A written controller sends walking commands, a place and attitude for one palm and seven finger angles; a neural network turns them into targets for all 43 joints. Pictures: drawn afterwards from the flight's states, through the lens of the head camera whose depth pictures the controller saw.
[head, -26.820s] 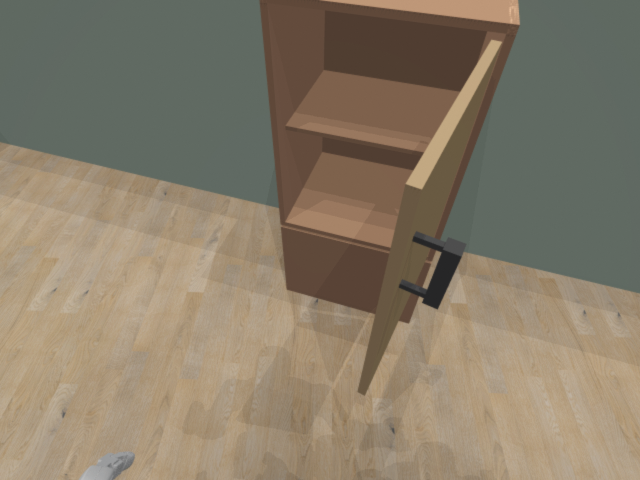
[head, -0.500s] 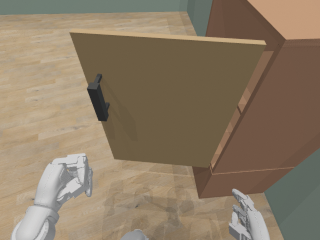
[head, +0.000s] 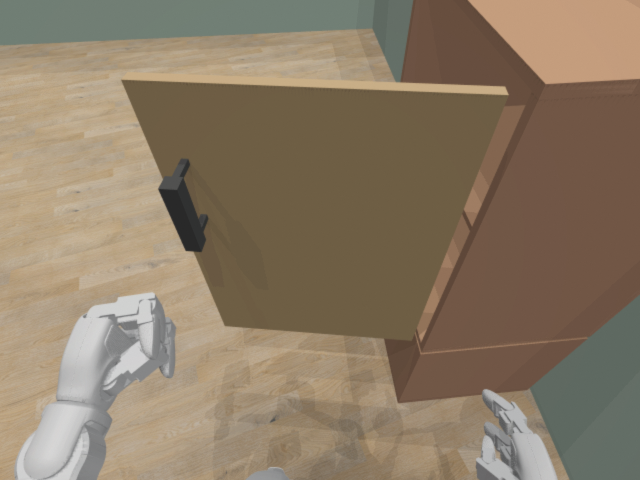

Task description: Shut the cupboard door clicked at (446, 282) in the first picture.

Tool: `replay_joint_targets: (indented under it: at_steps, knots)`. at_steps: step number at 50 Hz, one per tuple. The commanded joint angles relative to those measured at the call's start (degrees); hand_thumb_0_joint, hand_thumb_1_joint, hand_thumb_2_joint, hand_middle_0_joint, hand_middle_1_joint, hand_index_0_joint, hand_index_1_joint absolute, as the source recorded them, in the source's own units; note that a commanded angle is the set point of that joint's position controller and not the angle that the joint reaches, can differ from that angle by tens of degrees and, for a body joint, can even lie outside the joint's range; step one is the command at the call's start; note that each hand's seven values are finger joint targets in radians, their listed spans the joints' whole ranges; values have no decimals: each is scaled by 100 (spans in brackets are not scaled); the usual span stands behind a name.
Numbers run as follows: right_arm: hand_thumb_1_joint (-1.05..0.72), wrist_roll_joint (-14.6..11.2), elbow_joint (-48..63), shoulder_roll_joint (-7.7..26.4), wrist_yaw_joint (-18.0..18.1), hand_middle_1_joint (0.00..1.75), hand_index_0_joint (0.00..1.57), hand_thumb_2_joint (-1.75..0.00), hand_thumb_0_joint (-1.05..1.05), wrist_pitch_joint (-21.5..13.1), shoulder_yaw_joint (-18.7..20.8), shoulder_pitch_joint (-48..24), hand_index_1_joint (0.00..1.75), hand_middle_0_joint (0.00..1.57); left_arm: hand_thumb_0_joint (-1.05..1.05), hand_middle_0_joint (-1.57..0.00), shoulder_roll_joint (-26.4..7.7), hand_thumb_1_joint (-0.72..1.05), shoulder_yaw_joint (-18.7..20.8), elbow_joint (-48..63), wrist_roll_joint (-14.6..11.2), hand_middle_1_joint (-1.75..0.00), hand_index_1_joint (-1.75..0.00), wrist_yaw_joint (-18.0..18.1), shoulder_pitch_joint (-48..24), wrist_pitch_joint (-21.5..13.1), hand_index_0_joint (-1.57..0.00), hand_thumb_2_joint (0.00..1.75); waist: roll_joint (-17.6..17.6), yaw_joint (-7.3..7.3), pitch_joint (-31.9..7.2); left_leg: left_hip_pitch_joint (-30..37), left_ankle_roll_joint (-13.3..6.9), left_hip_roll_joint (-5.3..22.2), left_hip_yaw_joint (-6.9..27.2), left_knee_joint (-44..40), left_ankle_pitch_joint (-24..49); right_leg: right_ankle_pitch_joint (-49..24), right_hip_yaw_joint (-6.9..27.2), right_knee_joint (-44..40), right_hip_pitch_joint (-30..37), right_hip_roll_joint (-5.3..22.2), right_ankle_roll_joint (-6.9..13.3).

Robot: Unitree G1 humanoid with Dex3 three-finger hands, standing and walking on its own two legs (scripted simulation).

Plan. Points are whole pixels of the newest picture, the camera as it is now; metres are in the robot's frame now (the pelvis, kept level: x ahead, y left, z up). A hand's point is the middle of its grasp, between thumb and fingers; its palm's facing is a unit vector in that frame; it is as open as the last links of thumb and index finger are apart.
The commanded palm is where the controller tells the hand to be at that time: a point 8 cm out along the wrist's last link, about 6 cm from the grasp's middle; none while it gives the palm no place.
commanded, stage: bring the fist close to the handle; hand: left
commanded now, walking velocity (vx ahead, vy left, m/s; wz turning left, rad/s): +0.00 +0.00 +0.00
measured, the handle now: (189, 205) +0.45 +0.22 +0.09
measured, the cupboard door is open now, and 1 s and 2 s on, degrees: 80 80 75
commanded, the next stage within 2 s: push the door shut along its arc in 1.44 s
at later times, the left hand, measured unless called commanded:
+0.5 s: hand (180, 316) +0.27 +0.18 +0.09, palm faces -0.04 -1.00 -0.03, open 3.1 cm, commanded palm +0.25 +0.24 +0.09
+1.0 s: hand (178, 265) +0.34 +0.20 +0.09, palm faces -0.02 -1.00 -0.03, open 3.1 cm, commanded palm +0.32 +0.25 +0.09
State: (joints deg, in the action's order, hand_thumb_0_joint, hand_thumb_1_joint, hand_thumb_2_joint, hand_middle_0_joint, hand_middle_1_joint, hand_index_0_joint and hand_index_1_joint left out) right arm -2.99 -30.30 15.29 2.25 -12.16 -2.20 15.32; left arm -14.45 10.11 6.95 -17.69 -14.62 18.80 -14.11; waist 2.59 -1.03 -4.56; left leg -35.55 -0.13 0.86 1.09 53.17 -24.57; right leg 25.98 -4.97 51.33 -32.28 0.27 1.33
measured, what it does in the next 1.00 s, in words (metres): stands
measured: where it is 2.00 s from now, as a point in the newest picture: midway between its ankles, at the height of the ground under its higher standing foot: outside the picture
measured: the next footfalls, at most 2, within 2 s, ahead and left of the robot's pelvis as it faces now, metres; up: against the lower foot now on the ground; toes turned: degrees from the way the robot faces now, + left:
none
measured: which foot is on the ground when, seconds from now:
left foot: down 0.00-1.00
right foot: down 0.00-1.00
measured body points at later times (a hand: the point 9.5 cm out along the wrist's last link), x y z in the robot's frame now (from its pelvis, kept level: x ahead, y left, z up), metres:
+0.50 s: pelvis +0.00 +0.00 +0.00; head +0.03 -0.01 +0.45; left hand +0.27 +0.24 +0.09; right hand +0.16 -0.24 -0.08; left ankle +0.02 +0.12 -0.69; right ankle +0.00 -0.11 -0.69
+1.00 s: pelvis -0.01 +0.01 +0.01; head +0.03 +0.00 +0.45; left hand +0.33 +0.26 +0.10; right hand +0.14 -0.24 -0.09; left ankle +0.02 +0.12 -0.69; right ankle +0.00 -0.11 -0.69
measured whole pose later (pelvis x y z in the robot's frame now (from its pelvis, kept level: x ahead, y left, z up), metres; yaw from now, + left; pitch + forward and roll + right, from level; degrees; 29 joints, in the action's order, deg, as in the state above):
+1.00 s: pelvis -0.01 +0.01 +0.01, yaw -1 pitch +8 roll -1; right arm -3.4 -33.9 15.4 2.7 -8.4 -2.7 15.0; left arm -18.1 13.9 -23.9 -15.6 -15.8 -11.8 -12.1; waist 1.9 0.6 -3.7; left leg -35.4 -0.7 0.6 -0.6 49.9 -22.4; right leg 23.7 -3.3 49.1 -33.2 0.5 0.8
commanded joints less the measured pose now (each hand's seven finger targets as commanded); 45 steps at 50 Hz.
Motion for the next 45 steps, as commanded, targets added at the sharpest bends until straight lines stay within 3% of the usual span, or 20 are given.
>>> replay_joint_targets:
  at_steps: [1,4,8,11,14,15,17,19,24,27,30,31,32,33,34,38,39,41,44,45]
  knots:
    - [-90,-22,1054,676,123,30,20,-90,0,-291,337,-329,30,20,0,-130,-833,90,301,953,-115,-150,-150,-272,-204,132,-130,90,-428,39,-863,355,-140,-166,20,-740,965,-1060,634,-1095,636,32,-90]
    - [-90,49,997,641,202,30,20,-90,0,-276,297,-384,30,20,0,-130,-1236,90,788,1434,-193,-150,-150,-13,-940,-152,-130,90,-337,27,-943,413,-127,-146,30,-694,1083,-1219,624,-998,685,-12,-76]
    - [-90,43,820,560,174,30,20,-90,0,-328,261,-395,30,20,0,-130,-994,90,759,1081,-164,-150,-150,221,-1409,-641,-130,90,-95,83,-865,446,-94,-126,54,-720,905,-981,483,-845,363,-94,-21]
    - [-90,7,685,624,155,30,20,-90,0,-340,263,-357,30,20,0,-130,-802,90,377,494,-99,-150,-150,32,-1657,-531,-130,90,75,202,-796,421,-115,-136,41,-698,783,-879,549,-921,259,-60,-32]
    - [-90,-41,737,724,167,30,20,-90,0,-295,294,-273,30,20,0,-130,-878,90,336,-101,-101,-150,-150,-299,-1266,-92,-130,90,-168,99,-983,398,-135,-145,35,-745,995,-1183,619,-1012,577,-12,-52]
    - [-90,-57,794,705,170,30,20,-90,0,-281,291,-298,30,20,0,-130,-785,90,197,21,-109,-150,-150,-386,-1403,24,-130,90,-60,87,-1112,469,-146,-158,11,-756,1096,-1347,645,-1020,658,27,-68]
    - [-90,-48,829,711,199,30,20,-90,0,-265,299,-303,30,20,0,-130,-936,90,353,161,-148,-150,-150,-395,-1688,161,-130,90,-98,38,-1240,584,-140,-152,23,-815,1238,-1573,585,-993,773,25,-75]
    - [-90,-6,830,718,217,30,20,-90,0,-250,294,-348,30,20,0,-130,-1278,90,780,279,-209,-150,-150,-231,-1828,109,-130,90,-304,-29,-1280,577,-131,-141,41,-832,1304,-1617,580,-981,889,6,-68]
    - [-90,41,710,637,146,30,20,-90,0,-217,299,-394,30,20,0,-130,-1242,90,1006,178,-140,-150,-150,181,-2052,-393,-130,90,-287,-73,-1172,647,-104,-134,-8,-932,1406,-1761,437,-825,813,-68,-31]
    - [-90,8,655,648,89,30,20,-90,0,-176,304,-363,30,20,0,-130,-910,90,599,-210,-28,-150,-150,86,-2118,-420,-130,90,-49,38,-964,654,-96,-138,-44,-995,1227,-1592,388,-854,564,-70,-25]
    - [-90,-27,623,706,104,30,20,-90,0,-149,331,-310,30,20,0,-130,-848,90,354,-531,6,-150,-150,-129,-2408,-240,-130,90,-65,118,-889,595,-126,-147,-40,-976,1030,-1371,485,-999,510,-47,-38]
    - [-90,-44,606,736,130,30,20,-90,0,-149,332,-308,30,20,0,-130,-918,90,333,-550,5,-150,-150,-182,-2705,-193,-130,90,-124,195,-874,600,-133,-141,-19,-984,957,-1291,484,-1038,467,-41,-45]
    - [-90,-50,582,760,157,30,20,-90,0,-140,345,-295,30,20,0,-130,-1033,90,453,-621,1,-150,-150,-210,-2839,-156,-130,90,-68,165,-966,647,-126,-135,-12,-1000,936,-1240,467,-1039,470,-51,-31]
    - [-90,-48,599,749,173,30,20,-90,0,-151,322,-331,30,20,0,-130,-944,90,322,-537,-10,-150,-150,-229,-3176,-153,-130,90,-31,208,-1022,704,-135,-146,21,-1017,912,-1213,445,-1026,440,-49,-28]
    - [-90,-42,559,774,198,30,20,-90,0,-152,337,-304,30,20,0,-130,-1110,90,456,-572,-18,-150,-150,-189,-3333,-158,-130,90,-246,228,-1060,692,-144,-116,49,-994,889,-1148,461,-1043,463,-64,-32]
    - [-90,-8,430,743,224,30,20,-90,0,-158,306,-367,30,20,0,-130,-1284,90,709,-747,-26,-150,-150,4,-4142,-344,-130,90,-79,187,-1384,851,-117,-117,86,-1023,936,-1182,412,-931,483,-64,-11]
    - [-90,9,385,764,221,30,20,-90,0,-134,305,-356,30,20,0,-130,-1476,90,866,-888,3,-150,-150,55,-4139,-372,-130,90,-62,141,-1409,828,-119,-108,84,-1015,965,-1190,434,-919,531,-76,-1]
    - [-90,8,388,728,186,30,20,-90,0,-97,303,-364,30,20,0,-130,-1410,90,875,-1148,48,-150,-150,77,-4094,-407,-130,90,2,78,-1562,855,-106,-116,43,-1037,1166,-1460,424,-851,655,-56,5]
    - [-90,-1,360,778,140,30,20,-90,0,8,307,-271,30,20,0,-130,-1528,90,938,-1808,112,-150,-150,-5,-3982,-281,-130,90,-98,39,-1452,718,-101,-113,26,-1078,1149,-1465,412,-879,690,-68,13]
    - [-90,-18,402,754,120,30,20,-90,0,31,295,-301,30,20,0,-130,-1355,90,750,-1885,129,-150,-150,-73,-4050,-224,-130,90,57,68,-1381,710,-100,-119,-5,-1091,1146,-1502,426,-904,651,-45,9]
